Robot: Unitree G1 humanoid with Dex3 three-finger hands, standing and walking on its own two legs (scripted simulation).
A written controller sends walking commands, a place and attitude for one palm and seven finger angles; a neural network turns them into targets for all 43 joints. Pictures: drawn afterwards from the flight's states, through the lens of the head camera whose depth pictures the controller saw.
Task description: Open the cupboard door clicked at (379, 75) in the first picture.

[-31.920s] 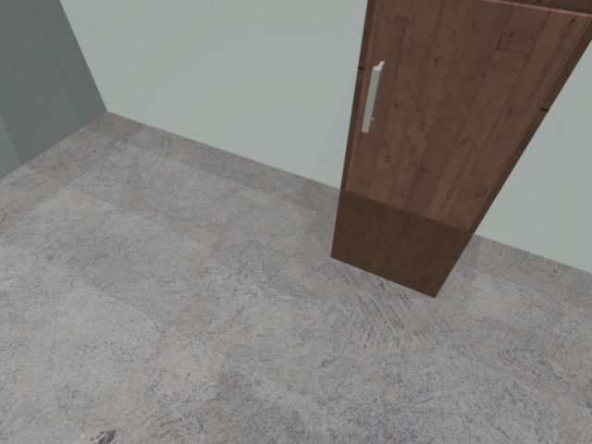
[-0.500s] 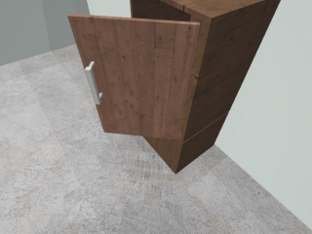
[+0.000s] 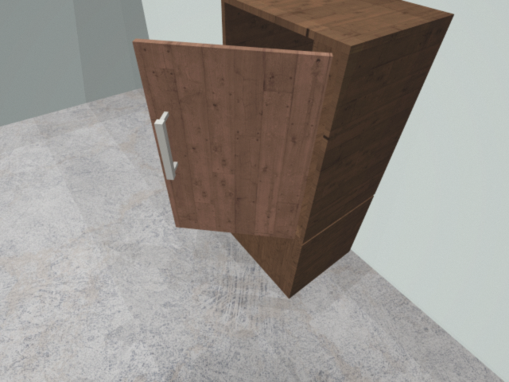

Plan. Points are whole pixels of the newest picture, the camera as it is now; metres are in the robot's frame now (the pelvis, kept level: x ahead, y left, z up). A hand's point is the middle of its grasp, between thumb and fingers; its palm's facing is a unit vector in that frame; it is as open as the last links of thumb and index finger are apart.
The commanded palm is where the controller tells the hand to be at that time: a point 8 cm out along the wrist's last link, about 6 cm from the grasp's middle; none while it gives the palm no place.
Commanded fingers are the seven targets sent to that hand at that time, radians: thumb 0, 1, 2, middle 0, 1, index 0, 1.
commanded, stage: look again from close up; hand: left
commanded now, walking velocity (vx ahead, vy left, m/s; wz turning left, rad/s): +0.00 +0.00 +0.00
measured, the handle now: (168, 147) +0.63 +0.26 +0.01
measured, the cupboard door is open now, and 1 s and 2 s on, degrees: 46 46 46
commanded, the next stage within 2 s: shuffle to correct the standing spot in 0.12 s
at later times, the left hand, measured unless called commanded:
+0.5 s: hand out of the picture -0.06 +0.20 -0.18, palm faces +0.05 -0.98 -0.17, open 7.4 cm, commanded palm none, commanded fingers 0.00 0.90 0.90 -0.20 -0.30 -0.20 -0.30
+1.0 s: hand out of the picture +0.13 +0.23 -0.17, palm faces +0.06 -0.97 -0.22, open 7.3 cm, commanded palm none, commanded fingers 0.00 0.90 0.90 -0.20 -0.30 -0.20 -0.30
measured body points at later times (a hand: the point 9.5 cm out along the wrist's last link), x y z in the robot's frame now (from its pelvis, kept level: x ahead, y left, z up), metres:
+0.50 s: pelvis -0.01 +0.03 +0.00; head -0.02 +0.05 +0.45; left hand -0.06 +0.26 -0.17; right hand -0.04 -0.21 -0.15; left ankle +0.00 +0.11 -0.74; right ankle -0.01 -0.12 -0.74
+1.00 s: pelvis +0.06 +0.05 -0.01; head +0.06 +0.05 +0.44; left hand +0.12 +0.28 -0.15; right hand +0.00 -0.16 -0.17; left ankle +0.03 +0.12 -0.71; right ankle +0.10 -0.08 -0.74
